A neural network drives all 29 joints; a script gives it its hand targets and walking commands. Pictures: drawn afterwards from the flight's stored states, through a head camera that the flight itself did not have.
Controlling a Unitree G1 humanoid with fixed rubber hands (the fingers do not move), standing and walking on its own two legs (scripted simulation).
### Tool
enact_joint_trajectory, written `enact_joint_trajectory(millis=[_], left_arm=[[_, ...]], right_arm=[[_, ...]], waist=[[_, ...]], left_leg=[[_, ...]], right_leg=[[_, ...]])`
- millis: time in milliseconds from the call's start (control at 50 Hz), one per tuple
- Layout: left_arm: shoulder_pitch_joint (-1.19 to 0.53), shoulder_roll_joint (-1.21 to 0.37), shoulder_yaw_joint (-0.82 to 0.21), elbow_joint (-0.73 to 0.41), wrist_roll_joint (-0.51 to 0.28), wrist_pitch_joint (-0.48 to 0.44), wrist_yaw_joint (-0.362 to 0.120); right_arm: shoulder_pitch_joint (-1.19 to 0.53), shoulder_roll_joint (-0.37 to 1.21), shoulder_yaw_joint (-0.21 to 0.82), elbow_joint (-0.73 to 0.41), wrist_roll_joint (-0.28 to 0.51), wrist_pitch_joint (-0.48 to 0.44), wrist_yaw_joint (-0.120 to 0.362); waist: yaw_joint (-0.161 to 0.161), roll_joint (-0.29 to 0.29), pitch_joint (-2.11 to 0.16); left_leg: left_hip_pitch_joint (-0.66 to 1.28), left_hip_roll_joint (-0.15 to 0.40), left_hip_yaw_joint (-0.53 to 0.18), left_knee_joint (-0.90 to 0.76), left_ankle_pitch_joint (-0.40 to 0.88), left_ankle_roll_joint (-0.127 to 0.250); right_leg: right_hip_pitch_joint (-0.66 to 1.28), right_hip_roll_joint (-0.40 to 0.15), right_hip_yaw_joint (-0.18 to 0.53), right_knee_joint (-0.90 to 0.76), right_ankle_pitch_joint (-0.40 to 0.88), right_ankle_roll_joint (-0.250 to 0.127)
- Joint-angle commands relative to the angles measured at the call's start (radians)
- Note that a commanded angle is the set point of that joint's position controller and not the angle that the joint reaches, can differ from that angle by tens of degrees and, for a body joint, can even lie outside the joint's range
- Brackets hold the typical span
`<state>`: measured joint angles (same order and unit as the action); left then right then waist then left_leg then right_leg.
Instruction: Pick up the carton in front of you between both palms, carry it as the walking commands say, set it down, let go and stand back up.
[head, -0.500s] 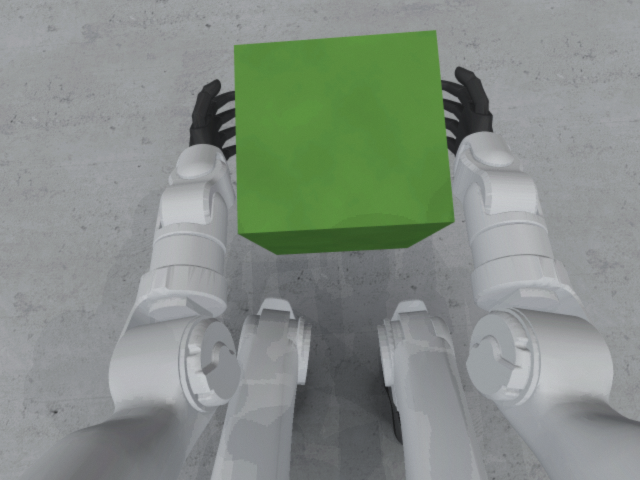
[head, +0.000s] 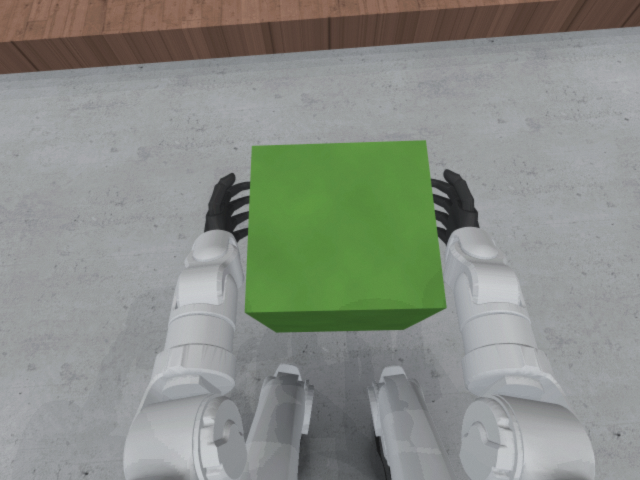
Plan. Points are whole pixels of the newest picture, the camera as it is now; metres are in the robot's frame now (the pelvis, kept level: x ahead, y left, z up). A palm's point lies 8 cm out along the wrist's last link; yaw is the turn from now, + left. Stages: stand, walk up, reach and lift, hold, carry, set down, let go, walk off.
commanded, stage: reach and lift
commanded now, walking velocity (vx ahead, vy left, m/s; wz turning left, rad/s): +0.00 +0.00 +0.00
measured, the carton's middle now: (339, 251) +0.43 +0.00 -0.11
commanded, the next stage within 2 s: hold in 1.86 s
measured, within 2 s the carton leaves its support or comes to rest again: neither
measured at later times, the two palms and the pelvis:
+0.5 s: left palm (170, 212) +0.38 +0.16 +0.11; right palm (524, 210) +0.38 -0.15 +0.11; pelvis +0.05 +0.00 +0.14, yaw +0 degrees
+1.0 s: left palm (100, 190) +0.35 +0.15 +0.22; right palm (626, 186) +0.35 -0.15 +0.22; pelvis +0.06 +0.00 +0.19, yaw +0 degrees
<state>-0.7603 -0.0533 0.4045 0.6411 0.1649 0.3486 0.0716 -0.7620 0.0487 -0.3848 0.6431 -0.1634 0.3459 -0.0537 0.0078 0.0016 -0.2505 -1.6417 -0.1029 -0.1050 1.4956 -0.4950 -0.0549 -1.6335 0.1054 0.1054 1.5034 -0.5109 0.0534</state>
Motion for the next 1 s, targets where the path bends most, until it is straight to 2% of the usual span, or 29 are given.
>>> enact_joint_trajectory(millis=[0,260,420,540,660,720,800,920,980], left_arm=[[-0.52,-1.084,-0.572,0.037,-0.131,-0.021,-0.262],[-0.287,-1.107,-0.613,0.01,-0.106,-0.04,-0.261],[-0.127,-1.113,-0.663,-0.053,-0.101,-0.016,-0.262],[-0.021,-1.111,-0.714,-0.12,-0.121,0.038,-0.266],[0.065,-1.107,-0.756,-0.213,-0.14,0.134,-0.275],[0.09,-1.087,-0.76,-0.253,-0.138,0.183,-0.282],[0.078,-1.064,-0.71,-0.243,-0.119,0.229,-0.294],[-0.036,-1.058,-0.639,-0.2,-0.094,0.241,-0.321],[-0.11,-1.079,-0.656,-0.216,-0.105,0.234,-0.333]], right_arm=[[-0.515,1.099,0.562,0.045,0.126,-0.018,0.239],[-0.277,1.104,0.591,0.008,0.096,-0.041,0.238],[-0.128,1.095,0.644,-0.057,0.104,-0.018,0.248],[-0.017,1.081,0.686,-0.12,0.114,0.034,0.259],[0.063,1.065,0.724,-0.213,0.135,0.128,0.274],[0.081,1.052,0.728,-0.249,0.139,0.176,0.279],[0.065,1.037,0.69,-0.258,0.118,0.225,0.287],[-0.036,1.049,0.617,-0.211,0.087,0.243,0.308],[-0.097,1.08,0.629,-0.216,0.095,0.237,0.317]], waist=[[0.003,-0.017,-0.72],[-0.006,0.0,-0.525],[-0.009,0.001,-0.413],[-0.012,0.009,-0.303],[-0.018,0.011,-0.178],[-0.017,0.011,-0.1],[-0.015,0.001,0.018],[-0.012,-0.006,0.091],[-0.012,-0.005,0.046]], left_leg=[[0.585,-0.073,0.126,-0.272,0.218,0.024],[0.894,-0.047,0.068,-0.55,0.286,0.037],[1.141,-0.026,0.024,-0.733,0.44,0.041],[1.324,-0.006,0.005,-0.871,0.542,0.035],[1.469,0.006,0.001,-1.004,0.592,0.03],[1.502,0.011,0.007,-1.053,0.565,0.028],[1.505,0.012,0.017,-1.098,0.453,0.036],[1.483,0.015,0.032,-1.112,0.27,0.049],[1.491,0.016,0.036,-1.1,0.247,0.052]], right_leg=[[0.568,0.064,-0.118,-0.291,0.221,-0.018],[0.885,0.037,-0.06,-0.564,0.298,-0.035],[1.109,0.019,-0.034,-0.74,0.445,-0.041],[1.271,0.006,-0.02,-0.878,0.534,-0.044],[1.427,-0.006,-0.017,-1.012,0.579,-0.042],[1.473,-0.01,-0.019,-1.064,0.553,-0.041],[1.473,-0.015,-0.031,-1.111,0.452,-0.042],[1.439,-0.019,-0.045,-1.123,0.287,-0.051],[1.448,-0.022,-0.044,-1.114,0.263,-0.053]])
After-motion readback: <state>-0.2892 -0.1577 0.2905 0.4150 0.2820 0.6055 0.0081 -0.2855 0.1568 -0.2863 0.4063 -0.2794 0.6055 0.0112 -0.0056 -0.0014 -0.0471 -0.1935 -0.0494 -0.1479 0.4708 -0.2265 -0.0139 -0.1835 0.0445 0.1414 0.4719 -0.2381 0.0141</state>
